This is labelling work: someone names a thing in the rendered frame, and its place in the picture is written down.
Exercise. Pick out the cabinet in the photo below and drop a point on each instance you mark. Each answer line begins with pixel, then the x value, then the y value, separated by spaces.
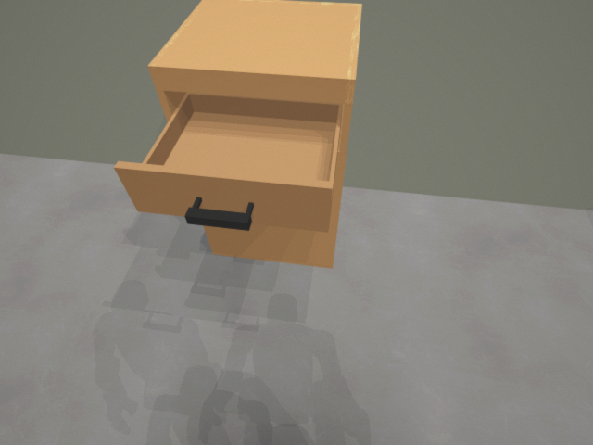
pixel 294 50

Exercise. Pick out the drawer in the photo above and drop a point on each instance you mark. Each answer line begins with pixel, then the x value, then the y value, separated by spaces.
pixel 231 150

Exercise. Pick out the handle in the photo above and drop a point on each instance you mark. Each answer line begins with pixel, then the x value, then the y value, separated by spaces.
pixel 219 218

